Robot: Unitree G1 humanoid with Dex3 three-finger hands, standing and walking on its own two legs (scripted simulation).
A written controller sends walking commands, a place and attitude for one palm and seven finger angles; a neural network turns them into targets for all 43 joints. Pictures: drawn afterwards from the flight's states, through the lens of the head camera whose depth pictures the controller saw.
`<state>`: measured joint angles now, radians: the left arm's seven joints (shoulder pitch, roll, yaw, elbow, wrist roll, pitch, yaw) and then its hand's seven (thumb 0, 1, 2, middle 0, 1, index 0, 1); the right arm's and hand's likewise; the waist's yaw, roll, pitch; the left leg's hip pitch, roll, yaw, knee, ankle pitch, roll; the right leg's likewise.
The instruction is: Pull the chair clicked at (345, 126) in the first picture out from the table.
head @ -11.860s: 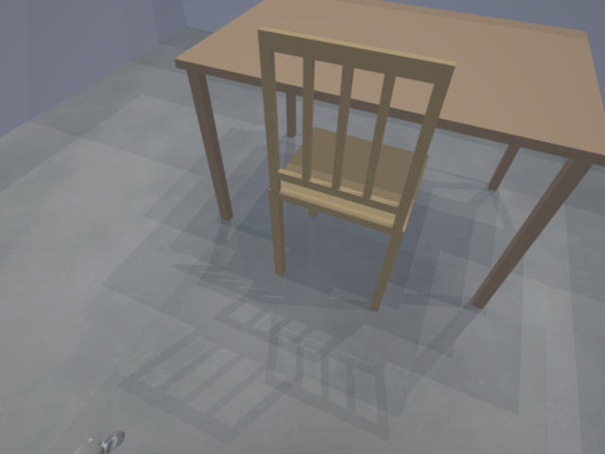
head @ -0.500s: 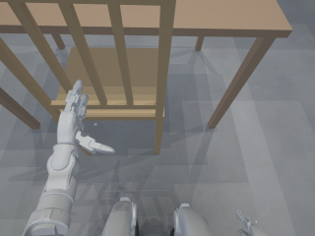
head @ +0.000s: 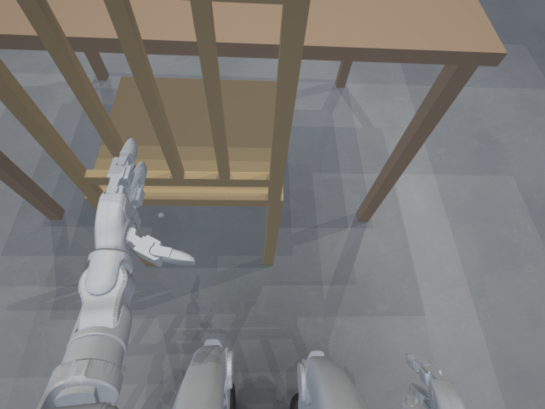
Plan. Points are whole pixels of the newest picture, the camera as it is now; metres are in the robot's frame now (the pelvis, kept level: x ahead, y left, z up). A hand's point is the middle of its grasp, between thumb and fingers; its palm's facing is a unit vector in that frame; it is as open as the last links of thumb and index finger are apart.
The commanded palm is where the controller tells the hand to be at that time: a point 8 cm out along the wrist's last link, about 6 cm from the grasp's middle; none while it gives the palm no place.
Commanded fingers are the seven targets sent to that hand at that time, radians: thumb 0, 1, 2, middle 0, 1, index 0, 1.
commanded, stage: aim the fingers beside a spindle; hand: left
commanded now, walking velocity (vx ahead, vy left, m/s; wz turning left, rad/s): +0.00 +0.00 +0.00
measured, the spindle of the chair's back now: (156, 111) +0.54 +0.18 +0.07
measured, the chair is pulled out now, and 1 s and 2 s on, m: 0.00 0.00 0.00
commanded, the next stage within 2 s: push the fingers through the gap in 1.32 s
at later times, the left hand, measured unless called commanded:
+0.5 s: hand (153, 199) +0.40 +0.17 +0.04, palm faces +0.02 -1.00 -0.06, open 16.9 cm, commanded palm +0.37 +0.21 +0.02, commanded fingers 0.00 -0.50 0.30 -0.06 -0.08 -0.06 -0.08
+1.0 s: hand (175, 221) +0.38 +0.15 +0.01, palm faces -0.04 -1.00 +0.01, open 16.9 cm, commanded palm +0.37 +0.21 +0.03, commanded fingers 0.00 -0.50 0.30 -0.06 -0.08 -0.06 -0.08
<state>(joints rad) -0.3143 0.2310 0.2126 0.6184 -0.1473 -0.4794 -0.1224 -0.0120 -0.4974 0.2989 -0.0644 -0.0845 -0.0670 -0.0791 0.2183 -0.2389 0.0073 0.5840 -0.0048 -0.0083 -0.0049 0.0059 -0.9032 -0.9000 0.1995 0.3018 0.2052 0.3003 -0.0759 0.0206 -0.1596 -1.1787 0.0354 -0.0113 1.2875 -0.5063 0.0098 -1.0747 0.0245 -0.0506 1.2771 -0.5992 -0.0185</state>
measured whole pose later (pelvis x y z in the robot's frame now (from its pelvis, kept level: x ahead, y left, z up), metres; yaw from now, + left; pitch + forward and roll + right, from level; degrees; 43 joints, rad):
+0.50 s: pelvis +0.00 +0.01 +0.00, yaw +0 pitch +23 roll -3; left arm -0.35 0.26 0.18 0.59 -0.14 -0.49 -0.10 -0.01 -0.50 0.30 -0.06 -0.08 -0.06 -0.08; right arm 0.24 -0.24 0.00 0.60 -0.01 0.00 0.01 0.01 -0.90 -0.90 0.20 0.30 0.20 0.30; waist -0.07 0.04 -0.17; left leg -1.17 0.03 -0.01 1.28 -0.51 0.02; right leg -1.06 0.02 -0.05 1.26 -0.60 -0.01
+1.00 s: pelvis +0.00 +0.00 +0.00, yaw +0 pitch +23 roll -3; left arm -0.29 0.21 0.15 0.61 -0.17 -0.44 -0.14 -0.01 -0.50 0.30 -0.06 -0.08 -0.06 -0.08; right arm 0.23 -0.24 0.00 0.58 0.00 0.01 0.00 0.01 -0.90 -0.90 0.20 0.30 0.21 0.30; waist -0.07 0.03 -0.16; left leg -1.17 0.03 -0.02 1.27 -0.51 0.01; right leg -1.06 0.02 -0.05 1.26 -0.60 -0.02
